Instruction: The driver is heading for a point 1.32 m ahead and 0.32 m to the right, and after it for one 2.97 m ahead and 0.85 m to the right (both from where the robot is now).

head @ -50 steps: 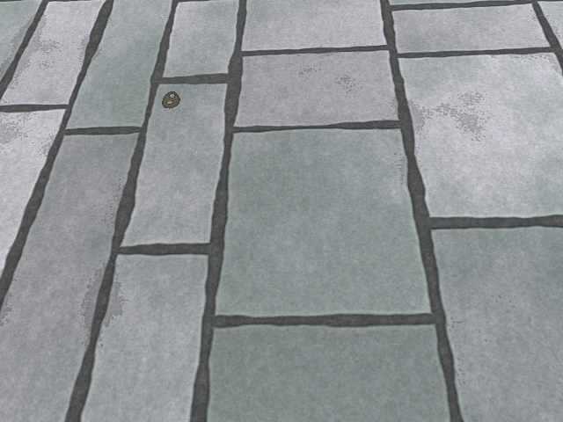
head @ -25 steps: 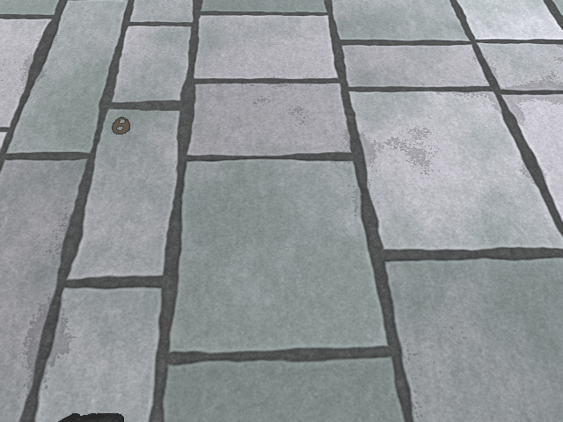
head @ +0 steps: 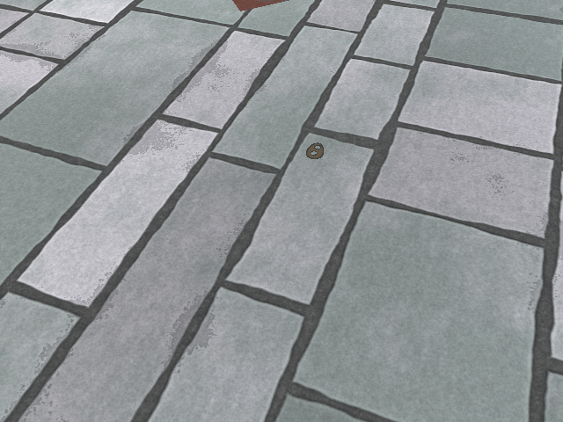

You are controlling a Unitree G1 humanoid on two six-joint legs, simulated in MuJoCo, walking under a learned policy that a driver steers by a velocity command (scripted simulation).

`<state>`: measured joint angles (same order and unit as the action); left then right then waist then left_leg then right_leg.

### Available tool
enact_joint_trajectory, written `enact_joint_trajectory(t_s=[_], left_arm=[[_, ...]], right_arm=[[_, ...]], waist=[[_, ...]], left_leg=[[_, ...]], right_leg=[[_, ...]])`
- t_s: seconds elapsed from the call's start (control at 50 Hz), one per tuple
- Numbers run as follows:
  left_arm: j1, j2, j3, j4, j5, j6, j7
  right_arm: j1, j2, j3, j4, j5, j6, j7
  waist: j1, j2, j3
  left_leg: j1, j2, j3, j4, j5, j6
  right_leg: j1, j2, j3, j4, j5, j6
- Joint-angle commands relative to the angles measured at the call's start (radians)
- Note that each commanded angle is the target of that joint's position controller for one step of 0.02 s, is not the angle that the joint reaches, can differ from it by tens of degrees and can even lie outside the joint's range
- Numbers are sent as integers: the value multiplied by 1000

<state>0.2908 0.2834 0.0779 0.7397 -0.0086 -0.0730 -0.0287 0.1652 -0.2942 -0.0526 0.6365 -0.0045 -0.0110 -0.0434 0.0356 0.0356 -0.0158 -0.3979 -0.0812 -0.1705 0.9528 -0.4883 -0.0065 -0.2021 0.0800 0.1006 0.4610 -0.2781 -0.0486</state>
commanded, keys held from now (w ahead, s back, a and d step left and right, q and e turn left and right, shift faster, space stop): e+shift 0.54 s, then q+shift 0.40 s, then w+q+shift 0.06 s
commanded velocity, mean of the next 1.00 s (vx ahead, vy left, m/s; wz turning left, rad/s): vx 0.06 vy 0.00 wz -0.27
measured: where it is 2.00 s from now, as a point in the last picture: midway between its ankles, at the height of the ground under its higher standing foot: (312, 303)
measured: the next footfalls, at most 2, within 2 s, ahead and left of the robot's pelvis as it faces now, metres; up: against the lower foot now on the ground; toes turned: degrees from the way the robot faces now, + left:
left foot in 0.24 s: +0.18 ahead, +0.10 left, +0.00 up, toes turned -19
right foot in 0.68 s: +0.10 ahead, -0.16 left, +0.00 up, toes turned -30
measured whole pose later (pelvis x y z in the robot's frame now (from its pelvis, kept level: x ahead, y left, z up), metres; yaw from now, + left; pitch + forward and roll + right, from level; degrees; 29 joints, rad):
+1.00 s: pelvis +0.11 -0.04 +0.00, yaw -17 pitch +1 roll -1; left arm 0.07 0.25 0.05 0.66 0.01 0.02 0.04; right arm 0.26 -0.32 -0.08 0.73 0.03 0.08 0.00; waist -0.04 0.02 0.07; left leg -0.46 0.09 0.06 0.96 -0.42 -0.09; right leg -0.20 -0.06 -0.21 0.44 -0.25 -0.01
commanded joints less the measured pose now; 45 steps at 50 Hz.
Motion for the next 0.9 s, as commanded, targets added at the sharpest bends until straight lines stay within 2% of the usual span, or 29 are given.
enact_joint_trajectory(t_s=[0.02, 0.04, 0.06, 0.1, 0.14, 0.18, 0.22, 0.24, 0.26, 0.28, 0.3, 0.32, 0.34, 0.36, 0.4, 0.46, 0.54, 0.62, 0.64, 0.66, 0.68, 0.7, 0.72, 0.74, 0.76, 0.78, 0.8, 0.86, 0.9], left_arm=[[-87, 126, 12, -83, -20, -1, 17], [-58, 137, 17, -71, -16, 10, 27], [-27, 171, 31, -62, -16, 24, 37], [11, 215, 51, -61, -23, 56, 55], [6, 216, 58, -75, -36, 80, 70], [-24, 202, 59, -95, -40, 96, 81], [-88, 183, 55, -126, -42, 101, 88], [-88, 143, 43, -140, -32, 99, 89], [-15, 66, 22, -145, -9, 97, 85], [87, 95, 28, -147, -16, 98, 84], [135, 166, 49, -125, -17, 102, 80], [102, 205, 62, -107, -24, 111, 78], [90, 205, 68, -101, -26, 121, 79], [74, 198, 69, -109, -25, 130, 78], [25, 147, 51, -140, -27, 136, 64], [-63, 120, 34, -198, -24, 135, 50], [-109, 112, 23, -233, -16, 136, 24], [-147, 99, 12, -253, -1, 139, 26], [-127, 91, 9, -240, 2, 139, 28], [-80, 84, 7, -212, 8, 136, 31], [-52, 105, 6, -194, 20, 131, 39], [3, 192, 15, -203, 36, 127, 56], [-83, 163, 1, -206, 60, 116, 57], [-128, 150, 5, -218, 52, 103, 46], [-142, 187, 18, -194, 42, 98, 48], [-156, 210, 28, -187, 33, 96, 54], [-187, 191, 24, -182, 23, 93, 59], [-249, 107, 3, -174, 33, 89, 75], [-251, 92, 3, -158, 36, 89, 81]], right_arm=[[-84, -114, -36, -90, -28, -39, 4], [-111, -76, -24, -94, -23, -44, 12], [-139, -51, -16, -103, -15, -46, 16], [-168, -48, -17, -108, 6, -42, 23], [-180, -68, -26, -108, 20, -39, 29], [-162, -78, -34, -97, 23, -42, 36], [-90, -93, -49, -65, 20, -49, 37], [-37, -125, -61, -49, 11, -48, 31], [3, -188, -71, -57, -8, -39, 20], [-8, -161, -60, -48, -38, -29, 26], [-54, -120, -51, -62, -25, -27, 30], [-90, -73, -39, -69, -19, -26, 26], [-118, -65, -37, -69, -15, -21, 23], [-132, -70, -37, -64, -10, -18, 19], [-119, -85, -40, -47, -15, -14, 12], [-82, -108, -50, -23, -16, -8, 5], [-98, -160, -67, -13, -6, -1, 19], [-60, -199, -68, 25, 31, -7, 53], [-72, -191, -61, 33, 43, -10, 60], [-92, -152, -41, 42, 52, -15, 65], [-39, -74, -6, 71, 39, -26, 76], [-2, -15, 25, 59, -18, -31, 86], [58, -43, 14, 78, 0, -18, 84], [14, -158, -15, 73, 22, -3, 74], [2, -195, -37, 65, 40, 5, 65], [33, -200, -48, 88, 45, 18, 49], [60, -200, -56, 94, 41, 35, 36], [107, -140, -56, 90, 43, 68, 15], [67, -108, -49, 51, 37, 78, 14]], waist=[[-37, -151, 67], [-26, -170, 44], [-13, -188, 22], [-4, -198, -25], [-9, -201, -36], [-27, -199, -45], [-79, -188, -67], [-87, -154, -118], [-64, 69, -214], [-9, 207, -221], [15, 173, -141], [3, 108, -80], [11, 72, -61], [11, 83, -46], [-8, 103, -26], [-43, 102, -34], [-47, 82, -41], [-46, 77, -54], [-25, 75, -61], [10, 60, -74], [13, -7, -103], [-7, -188, -203], [-34, -272, -230], [1, -199, -173], [-2, -231, -104], [-5, -211, -82], [-19, -210, -48], [-53, -198, -22], [-41, -182, -12]], left_leg=[[-215, 87, 49, -27, 92, -58], [-163, 66, 82, -102, 101, -72], [-123, 36, 106, -162, 98, -79], [-67, -12, 113, -237, 116, -79], [-41, -28, 92, -307, 161, -74], [19, -26, 66, -410, 210, -66], [186, -4, 73, -604, 386, -43], [361, 85, 34, -640, 494, -7], [577, 320, -183, -599, 714, 102], [552, 488, -409, -604, 764, 240], [471, 509, -376, -610, 773, 272], [416, 434, -227, -592, 766, 241], [381, 375, -130, -592, 707, 208], [349, 353, -73, -599, 711, 202], [297, 323, 34, -629, 773, 220], [349, 356, 88, -658, 757, 250], [337, 382, 184, -662, 718, 241], [309, 384, 161, -601, 772, 240], [306, 374, 157, -566, 744, 222], [251, 343, 170, -518, 693, 182], [144, 288, 201, -480, 588, 101], [3, 209, 251, -323, 159, 4], [-3, 178, 190, -221, -181, -50], [-9, 169, 163, -100, -191, -75], [-96, 147, 176, 27, -176, -82], [-138, 145, 159, 114, -143, -85], [-144, 145, 143, 172, -101, -94], [-141, 144, 170, 237, 11, -118], [-157, 167, 180, 155, 66, -121]], right_leg=[[133, -238, 354, -187, 409, -156], [131, -200, 292, -161, 545, -146], [132, -180, 265, -132, 620, -142], [136, -175, 296, -108, 620, -143], [135, -185, 356, -101, 576, -138], [128, -180, 399, -75, 545, -115], [65, -142, 404, -16, 470, -63], [-26, -104, 379, 72, 363, -21], [-196, -3, 243, 306, -64, 35], [-334, 58, 149, 482, -447, 70], [-368, -34, 109, 628, -414, 111], [-387, -66, 83, 694, -333, 138], [-395, -82, 64, 715, -269, 152], [-402, -102, 38, 736, -215, 163], [-395, -117, -26, 735, -147, 179], [-430, -158, -53, 634, -100, 183], [-347, -186, -94, 468, -26, 150], [-178, -117, -108, 253, -88, 99], [-114, -103, -105, 138, -36, 78], [31, -91, -107, -46, 104, 48], [236, -131, -55, -157, 328, 28], [448, -372, 172, -70, 816, -31], [302, -498, 205, -46, 762, -214], [220, -449, 156, -71, 658, -248], [202, -413, 104, -82, 617, -227], [183, -395, 65, -97, 551, -204], [131, -397, 26, -112, 541, -193], [67, -377, -92, -148, 454, -174], [86, -387, -123, -160, 381, -171]])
